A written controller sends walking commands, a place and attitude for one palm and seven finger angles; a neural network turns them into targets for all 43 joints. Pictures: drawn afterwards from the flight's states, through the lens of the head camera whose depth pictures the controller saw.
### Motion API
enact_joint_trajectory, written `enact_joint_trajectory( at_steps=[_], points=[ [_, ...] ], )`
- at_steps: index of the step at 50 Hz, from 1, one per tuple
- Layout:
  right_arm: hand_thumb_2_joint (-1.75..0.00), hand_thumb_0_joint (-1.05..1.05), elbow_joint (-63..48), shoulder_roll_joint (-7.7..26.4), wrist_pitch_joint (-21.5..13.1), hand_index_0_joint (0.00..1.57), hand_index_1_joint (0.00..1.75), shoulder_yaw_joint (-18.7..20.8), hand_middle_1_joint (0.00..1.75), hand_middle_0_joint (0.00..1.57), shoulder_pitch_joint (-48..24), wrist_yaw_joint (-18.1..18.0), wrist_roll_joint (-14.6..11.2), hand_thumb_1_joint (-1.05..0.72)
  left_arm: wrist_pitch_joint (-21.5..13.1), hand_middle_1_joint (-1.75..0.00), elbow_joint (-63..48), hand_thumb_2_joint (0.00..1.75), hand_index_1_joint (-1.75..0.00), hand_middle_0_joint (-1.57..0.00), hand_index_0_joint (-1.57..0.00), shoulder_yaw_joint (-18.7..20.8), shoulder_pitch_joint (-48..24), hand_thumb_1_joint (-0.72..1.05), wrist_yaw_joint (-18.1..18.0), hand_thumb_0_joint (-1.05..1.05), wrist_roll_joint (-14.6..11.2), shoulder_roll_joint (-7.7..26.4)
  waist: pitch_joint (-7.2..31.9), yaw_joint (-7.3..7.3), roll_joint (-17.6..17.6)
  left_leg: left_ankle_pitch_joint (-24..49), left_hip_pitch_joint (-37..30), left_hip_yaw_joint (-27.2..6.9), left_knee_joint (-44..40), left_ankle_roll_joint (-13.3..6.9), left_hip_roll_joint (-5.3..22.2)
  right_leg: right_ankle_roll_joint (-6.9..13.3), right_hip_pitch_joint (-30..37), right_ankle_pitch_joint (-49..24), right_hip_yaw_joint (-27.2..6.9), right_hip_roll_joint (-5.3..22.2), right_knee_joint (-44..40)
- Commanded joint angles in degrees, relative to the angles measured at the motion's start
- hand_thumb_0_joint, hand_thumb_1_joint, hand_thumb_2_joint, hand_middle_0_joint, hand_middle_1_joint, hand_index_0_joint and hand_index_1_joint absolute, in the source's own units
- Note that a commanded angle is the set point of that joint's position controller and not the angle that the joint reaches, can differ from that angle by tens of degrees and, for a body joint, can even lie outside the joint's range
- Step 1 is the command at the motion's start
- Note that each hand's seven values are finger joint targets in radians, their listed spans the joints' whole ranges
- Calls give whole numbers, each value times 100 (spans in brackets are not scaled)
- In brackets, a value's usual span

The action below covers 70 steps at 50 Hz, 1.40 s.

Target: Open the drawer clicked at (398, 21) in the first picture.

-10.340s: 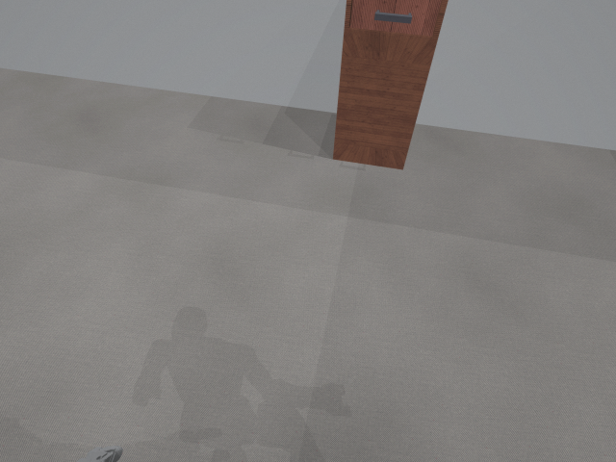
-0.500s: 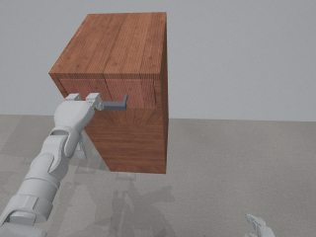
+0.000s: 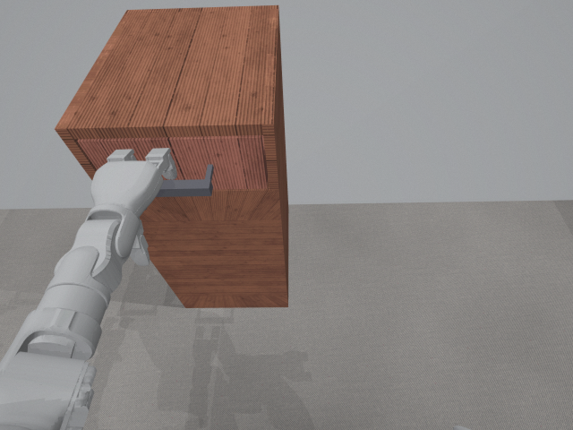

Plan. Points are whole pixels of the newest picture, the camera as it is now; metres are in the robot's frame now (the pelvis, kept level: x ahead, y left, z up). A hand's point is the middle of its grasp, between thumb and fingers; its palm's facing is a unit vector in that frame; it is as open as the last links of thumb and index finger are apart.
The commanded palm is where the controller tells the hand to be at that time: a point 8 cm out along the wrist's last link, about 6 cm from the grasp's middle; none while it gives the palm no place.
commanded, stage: move the hooked fingers above the handle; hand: left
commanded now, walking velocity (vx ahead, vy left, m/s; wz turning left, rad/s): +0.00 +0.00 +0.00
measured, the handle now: (176, 179) +0.54 +0.24 -0.02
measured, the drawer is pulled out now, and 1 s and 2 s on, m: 0.00 0.00 0.00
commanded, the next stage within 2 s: lower the fingers behind the handle in 1.20 s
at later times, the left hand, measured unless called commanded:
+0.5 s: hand (164, 179) +0.48 +0.23 +0.04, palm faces -0.06 +0.01 -1.00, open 13.8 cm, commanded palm +0.47 +0.24 +0.10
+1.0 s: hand (158, 180) +0.48 +0.24 +0.04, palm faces -0.06 +0.00 -1.00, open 13.8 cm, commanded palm +0.47 +0.24 +0.10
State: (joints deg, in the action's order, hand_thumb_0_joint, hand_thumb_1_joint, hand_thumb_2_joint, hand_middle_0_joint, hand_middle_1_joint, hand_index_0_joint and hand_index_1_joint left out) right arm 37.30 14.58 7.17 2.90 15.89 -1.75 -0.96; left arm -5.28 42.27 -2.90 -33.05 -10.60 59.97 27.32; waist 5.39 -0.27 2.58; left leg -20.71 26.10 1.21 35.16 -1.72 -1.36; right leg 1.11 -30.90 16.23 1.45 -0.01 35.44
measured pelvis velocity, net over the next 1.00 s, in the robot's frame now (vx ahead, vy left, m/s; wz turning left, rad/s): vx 0.00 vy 0.01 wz -0.02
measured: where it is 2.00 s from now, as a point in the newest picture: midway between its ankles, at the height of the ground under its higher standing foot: outside the picture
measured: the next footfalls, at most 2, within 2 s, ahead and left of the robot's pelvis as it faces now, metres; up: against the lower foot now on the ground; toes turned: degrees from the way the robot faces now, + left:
none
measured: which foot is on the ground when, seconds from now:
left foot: down 0.00-1.00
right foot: down 0.00-1.00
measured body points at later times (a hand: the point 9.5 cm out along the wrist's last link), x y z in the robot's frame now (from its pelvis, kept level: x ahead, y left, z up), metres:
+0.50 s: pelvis -0.01 +0.01 -0.01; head +0.09 +0.00 +0.43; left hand +0.48 +0.23 +0.10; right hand +0.00 -0.27 -0.14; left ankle -0.04 +0.10 -0.72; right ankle +0.01 -0.11 -0.72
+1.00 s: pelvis +0.00 +0.01 -0.01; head +0.09 +0.00 +0.43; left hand +0.48 +0.24 +0.10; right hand +0.01 -0.27 -0.14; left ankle -0.04 +0.10 -0.72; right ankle +0.01 -0.11 -0.72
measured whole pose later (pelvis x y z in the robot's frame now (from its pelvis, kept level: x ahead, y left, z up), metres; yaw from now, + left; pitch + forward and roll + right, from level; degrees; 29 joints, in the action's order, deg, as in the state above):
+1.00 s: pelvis +0.00 +0.01 -0.01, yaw -1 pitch +18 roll -1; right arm 39.7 15.2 7.0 2.8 20.3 -1.1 0.5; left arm -4.9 60.5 -1.0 -48.0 -14.5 62.3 30.7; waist 7.4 -5.5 2.8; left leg -22.3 35.8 1.5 40.0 -2.1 -0.5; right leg 0.7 -39.6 16.1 1.3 -0.9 37.5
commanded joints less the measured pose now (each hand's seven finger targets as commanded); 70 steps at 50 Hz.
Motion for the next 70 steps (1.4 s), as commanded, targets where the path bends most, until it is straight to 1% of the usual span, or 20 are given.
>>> enact_joint_trajectory(
  at_steps=[1, 5, 9, 17, 19, 21, 25, 27, 28, 32, 38, 42, 45, 52, 56, 57, 61, 64, 68, 70],
  points=[
    [-90, 0, -533, 773, -124, 20, 30, 308, 30, 20, 310, -37, 33, -90, -61, -120, -822, 30, -120, -30, -30, 405, -2726, -50, -341, 0, 11, 1288, 1999, -164, -44, 2617, -507, -80, -171, -42, -68, 173, 1212, -1883, -29, -149, -84],
    [-90, 0, -475, 805, -113, 20, 30, 331, 30, 20, 468, -23, 67, -90, -48, -120, -495, 30, -120, -30, -30, 571, -2951, -50, -421, 0, 77, 1494, 2185, -172, -83, 2720, -468, -85, -92, -47, -56, 171, 1192, -1929, -46, -156, -28],
    [-90, 0, -397, 816, -100, 20, 30, 333, 30, 20, 618, 7, 71, -90, 18, -120, -79, 30, -120, -30, -30, 386, -3249, -50, -478, 0, 110, 1299, 2028, -300, -125, 2609, -355, -138, -51, -28, -25, 171, 906, -1720, -8, -180, -12],
    [-90, 0, -261, 879, -133, 20, 30, 323, 30, 20, 935, -10, 113, -90, 105, -120, 501, 30, -120, -30, -30, 347, -4108, -50, -641, 0, 222, 1456, 2224, -546, 0, 2367, -203, -165, 83, -33, -12, 155, 603, -1529, -24, -207, 46],
    [-90, 0, -214, 929, -157, 20, 30, 316, 30, 20, 1017, -34, 119, -90, 121, -120, 684, 30, -120, -30, -30, 532, -4261, -50, -666, 0, 224, 1755, 2290, -601, -147, 2179, 31, -124, 116, -84, -29, 125, 734, -1577, -76, -196, 47],
    [-90, 0, -196, 941, -161, 20, 30, 296, 30, 20, 1078, -39, 132, -90, 140, -120, 808, 30, -120, -30, -30, 657, -4264, -50, -661, 0, 270, 1992, 2447, -527, 119, 2336, 89, -110, 156, -66, -41, 147, 789, -1726, -86, -192, 129],
    [-90, 0, -123, 988, -179, 20, 30, 319, 30, 20, 1269, -33, 160, -90, 152, -120, 1076, 30, -120, -30, -30, 525, -4417, -50, -594, 0, 260, 1862, 2516, -672, 62, 2464, 119, -118, 271, -68, 9, 110, 626, -1802, -71, -216, 160],
    [-90, 0, -144, 1015, -164, 20, 30, 327, 30, 20, 1315, -31, 181, -90, 101, -120, 996, 30, -120, -30, -30, 751, -4231, -50, -549, 0, 253, 2143, 2824, -554, 153, 2670, 65, -106, 321, -73, 16, 114, 800, -1966, -105, -214, 211],
    [-90, 0, -148, 1009, -145, 20, 30, 339, 30, 20, 1318, -29, 194, -90, 62, -120, 933, 30, -120, -30, -30, 703, -4173, -50, -506, 0, 237, 2051, 2925, -557, 193, 2918, -3, -110, 350, -60, 28, 122, 838, -2114, -93, -218, 223],
    [-90, 0, -103, 1007, -112, 20, 30, 348, 30, 20, 1340, -12, 158, -90, 35, -120, 984, 30, -120, -30, -30, 528, -4046, -50, -511, 0, 215, 1808, 2441, -605, 48, 2567, 139, -100, 269, -64, 67, 108, 596, -1795, -53, -234, 115],
    [-90, 0, -82, 1016, -83, 20, 30, 346, 30, 20, 1313, -37, 189, -90, -111, -120, 639, 30, -120, -30, -30, 833, -4144, -50, -624, 0, 199, 2195, 2729, -558, 131, 2663, 75, -108, 271, -77, 42, 122, 832, -1928, -86, -216, 132],
    [-90, 0, -72, 982, -97, 20, 30, 353, 30, 20, 1259, -6, 187, -90, -56, -120, 652, 30, -120, -30, -30, 662, -4073, -50, -696, 0, 197, 1949, 2609, -564, 307, 2724, -81, -103, 244, -53, 65, 119, 671, -1840, -39, -227, 107],
    [-90, 0, -71, 992, -74, 20, 30, 342, 30, 20, 1222, -8, 172, -90, 13, -120, 709, 30, -120, -30, -30, 664, -4020, -50, -673, 0, 192, 1975, 2583, -583, 229, 2818, -114, -114, 246, -43, 74, 109, 684, -1901, -29, -219, 99],
    [-90, 0, -113, 948, -96, 20, 30, 338, 30, 20, 1167, -32, 140, -90, -19, -120, 646, 30, -120, -30, -30, 307, -4218, -50, -541, 0, 159, 1558, 2395, -682, 117, 2627, -233, -138, 197, -61, 63, 99, 585, -1783, -30, -215, 9],
    [-90, 0, -121, 948, -104, 20, 30, 304, 30, 20, 1156, -50, 152, -90, -50, -120, 690, 30, -120, -30, -30, 437, -4361, -50, -615, 0, 193, 1728, 2342, -684, 153, 2558, -144, -158, 219, -54, 41, 110, 520, -1722, -24, -209, 65],
    [-90, 0, -126, 949, -111, 20, 30, 316, 30, 20, 1155, -47, 167, -90, -67, -120, 563, 30, -120, -30, -30, 555, -4396, -50, -650, 0, 228, 1861, 2534, -628, 256, 2748, -221, -160, 267, -45, 42, 119, 558, -1824, -30, -204, 124],
    [-90, 0, -125, 950, -89, 20, 30, 292, 30, 20, 1160, -20, 177, -90, 93, -120, 812, 30, -120, -30, -30, 535, -4275, -50, -692, 0, 227, 1833, 2525, -630, 205, 2883, -109, -127, 314, -37, 40, 105, 620, -1995, -19, -209, 166],
    [-90, 0, -140, 944, -77, 20, 30, 327, 30, 20, 1197, -8, 180, -90, 128, -120, 770, 30, -120, -30, -30, 498, -4182, -50, -623, 0, 194, 1732, 2807, -621, 166, 3186, -267, -121, 368, -39, 66, 84, 748, -2192, -30, -211, 176],
    [-90, 0, -105, 962, -55, 20, 30, 320, 30, 20, 1217, -13, 172, -90, 108, -120, 939, 30, -120, -30, -30, 416, -3968, -50, -511, 0, 166, 1591, 2514, -656, -31, 3073, -81, -97, 336, -62, 62, 87, 754, -2247, -36, -213, 118],
    [-90, 0, -118, 966, -35, 20, 30, 323, 30, 20, 1222, -12, 161, -90, 75, -120, 1000, 30, -120, -30, -30, 467, -3699, -50, -485, 0, 192, 1642, 2496, -551, 17, 2986, -5, -85, 318, -52, 54, 93, 758, -2170, -41, -214, 147]
  ],
)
